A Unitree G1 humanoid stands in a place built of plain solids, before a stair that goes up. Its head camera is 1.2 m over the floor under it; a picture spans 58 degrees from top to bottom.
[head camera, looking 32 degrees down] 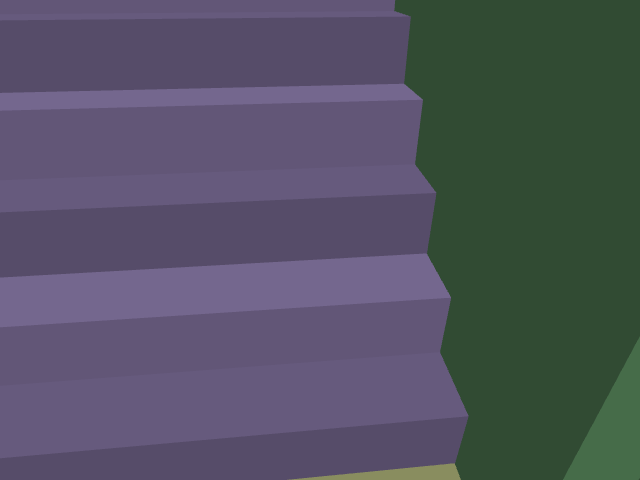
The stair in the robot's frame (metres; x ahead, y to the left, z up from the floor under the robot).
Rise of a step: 0.21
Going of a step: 0.22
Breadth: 1.40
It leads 6 degrees to the left of straight ahead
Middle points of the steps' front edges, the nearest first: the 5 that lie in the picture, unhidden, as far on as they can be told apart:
0.64 0.31 0.22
0.86 0.33 0.43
1.09 0.35 0.64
1.31 0.38 0.86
1.53 0.40 1.07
